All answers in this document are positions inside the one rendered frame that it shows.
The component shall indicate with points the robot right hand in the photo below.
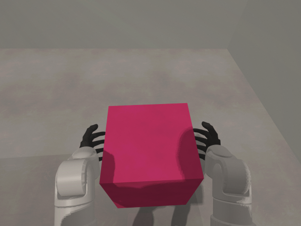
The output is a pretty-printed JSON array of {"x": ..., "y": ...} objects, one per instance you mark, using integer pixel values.
[{"x": 211, "y": 135}]

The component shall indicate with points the carton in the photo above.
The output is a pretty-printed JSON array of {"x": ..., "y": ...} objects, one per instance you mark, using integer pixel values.
[{"x": 150, "y": 156}]

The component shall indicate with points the robot left forearm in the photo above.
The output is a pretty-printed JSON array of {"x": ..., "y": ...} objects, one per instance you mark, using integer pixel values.
[{"x": 75, "y": 189}]

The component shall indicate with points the robot right forearm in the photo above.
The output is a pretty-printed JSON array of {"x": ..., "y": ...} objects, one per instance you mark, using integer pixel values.
[{"x": 231, "y": 189}]

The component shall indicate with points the robot left hand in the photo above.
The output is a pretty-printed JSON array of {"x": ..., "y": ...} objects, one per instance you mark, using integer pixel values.
[{"x": 88, "y": 138}]

